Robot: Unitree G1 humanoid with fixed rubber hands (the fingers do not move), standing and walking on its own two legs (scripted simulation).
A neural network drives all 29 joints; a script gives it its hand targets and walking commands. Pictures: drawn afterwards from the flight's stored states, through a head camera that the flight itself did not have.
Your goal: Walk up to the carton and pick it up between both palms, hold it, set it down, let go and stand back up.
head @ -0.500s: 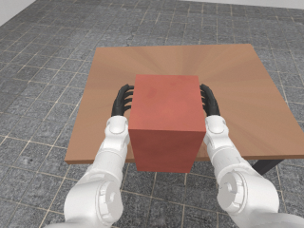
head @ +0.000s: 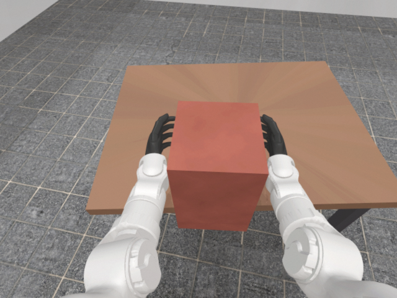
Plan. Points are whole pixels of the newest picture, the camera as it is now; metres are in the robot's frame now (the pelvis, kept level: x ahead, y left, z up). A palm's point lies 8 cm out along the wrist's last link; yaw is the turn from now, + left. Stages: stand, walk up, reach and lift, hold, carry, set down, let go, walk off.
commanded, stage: reach and lift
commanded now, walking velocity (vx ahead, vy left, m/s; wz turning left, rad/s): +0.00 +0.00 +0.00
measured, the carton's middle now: (214, 170) +0.38 -0.02 +0.02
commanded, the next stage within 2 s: none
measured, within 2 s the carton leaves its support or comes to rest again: leaves its support in 0.74 s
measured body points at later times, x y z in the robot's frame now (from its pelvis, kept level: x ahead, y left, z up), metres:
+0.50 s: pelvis +0.00 +0.00 +0.00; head +0.04 +0.00 +0.45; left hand +0.42 +0.10 +0.06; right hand +0.42 -0.15 +0.05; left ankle -0.03 +0.14 -0.74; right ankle +0.04 -0.14 -0.74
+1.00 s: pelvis +0.00 +0.00 +0.00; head +0.04 -0.01 +0.45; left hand +0.42 +0.10 +0.08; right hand +0.42 -0.15 +0.07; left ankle -0.03 +0.14 -0.74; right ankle +0.04 -0.14 -0.74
